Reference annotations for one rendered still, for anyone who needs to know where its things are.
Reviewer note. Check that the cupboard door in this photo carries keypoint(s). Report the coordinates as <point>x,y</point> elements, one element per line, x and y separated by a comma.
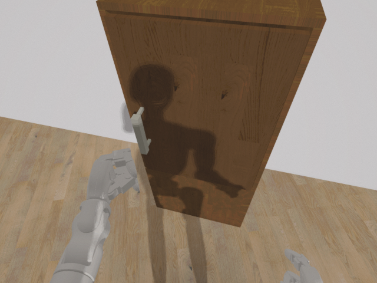
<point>212,92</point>

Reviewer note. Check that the right robot hand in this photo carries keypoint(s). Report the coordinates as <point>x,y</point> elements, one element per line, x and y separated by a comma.
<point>308,274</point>

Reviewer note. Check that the robot left forearm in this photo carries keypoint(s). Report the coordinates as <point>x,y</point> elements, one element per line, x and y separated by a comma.
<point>81,258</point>

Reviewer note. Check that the handle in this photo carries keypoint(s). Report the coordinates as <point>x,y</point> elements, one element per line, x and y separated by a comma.
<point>138,127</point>

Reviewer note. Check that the left robot hand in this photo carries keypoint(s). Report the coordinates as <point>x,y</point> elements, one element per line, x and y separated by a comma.
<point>103,175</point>

